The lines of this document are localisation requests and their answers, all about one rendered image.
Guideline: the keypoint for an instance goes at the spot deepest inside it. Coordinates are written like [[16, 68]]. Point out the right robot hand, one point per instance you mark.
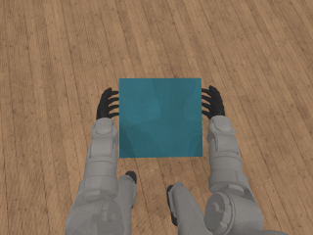
[[216, 107]]

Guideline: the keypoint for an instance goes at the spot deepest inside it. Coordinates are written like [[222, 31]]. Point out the left robot forearm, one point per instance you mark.
[[99, 179]]

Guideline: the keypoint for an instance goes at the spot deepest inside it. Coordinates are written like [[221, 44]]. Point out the robot left foot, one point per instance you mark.
[[132, 174]]

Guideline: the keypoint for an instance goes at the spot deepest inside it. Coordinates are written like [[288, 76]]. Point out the left robot hand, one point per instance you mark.
[[103, 110]]

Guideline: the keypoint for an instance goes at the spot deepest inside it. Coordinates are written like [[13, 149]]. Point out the left robot shin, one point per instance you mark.
[[125, 177]]

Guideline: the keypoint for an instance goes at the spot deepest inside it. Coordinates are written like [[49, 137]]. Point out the robot left upper arm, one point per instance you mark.
[[103, 217]]

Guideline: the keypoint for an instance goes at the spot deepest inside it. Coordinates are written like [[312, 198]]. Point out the robot right upper arm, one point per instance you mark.
[[229, 214]]

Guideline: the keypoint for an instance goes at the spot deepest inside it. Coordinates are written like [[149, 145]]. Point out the right robot forearm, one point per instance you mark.
[[226, 170]]

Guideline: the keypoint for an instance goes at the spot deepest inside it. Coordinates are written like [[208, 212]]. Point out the carton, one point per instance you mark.
[[160, 117]]

